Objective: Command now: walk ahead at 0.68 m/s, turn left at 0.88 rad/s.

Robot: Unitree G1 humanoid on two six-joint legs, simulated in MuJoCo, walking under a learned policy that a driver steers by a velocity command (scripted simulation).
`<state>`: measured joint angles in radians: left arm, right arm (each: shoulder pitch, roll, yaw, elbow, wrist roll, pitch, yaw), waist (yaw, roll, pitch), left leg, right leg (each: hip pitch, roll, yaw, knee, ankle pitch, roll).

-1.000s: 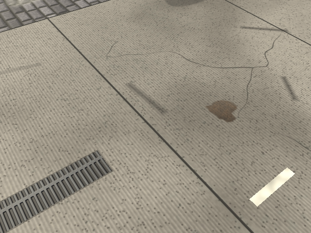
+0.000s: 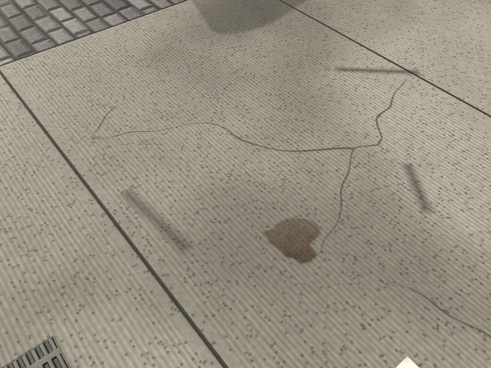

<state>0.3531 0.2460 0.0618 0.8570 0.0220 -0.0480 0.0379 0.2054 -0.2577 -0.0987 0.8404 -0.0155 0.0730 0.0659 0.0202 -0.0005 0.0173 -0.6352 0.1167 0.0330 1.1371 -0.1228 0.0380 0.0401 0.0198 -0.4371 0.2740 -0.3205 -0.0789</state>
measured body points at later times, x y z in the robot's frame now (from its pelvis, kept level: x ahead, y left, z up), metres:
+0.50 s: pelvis +0.33 +0.11 -0.02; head +0.34 +0.10 +0.43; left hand +0.42 +0.39 -0.11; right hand +0.41 -0.15 -0.17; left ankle +0.26 +0.09 -0.74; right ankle +0.39 -0.06 -0.64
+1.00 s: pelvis +0.56 +0.20 -0.01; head +0.58 +0.24 +0.44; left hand +0.41 +0.44 -0.13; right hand +0.89 +0.16 -0.09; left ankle +0.53 +0.34 -0.71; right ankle +0.69 +0.13 -0.74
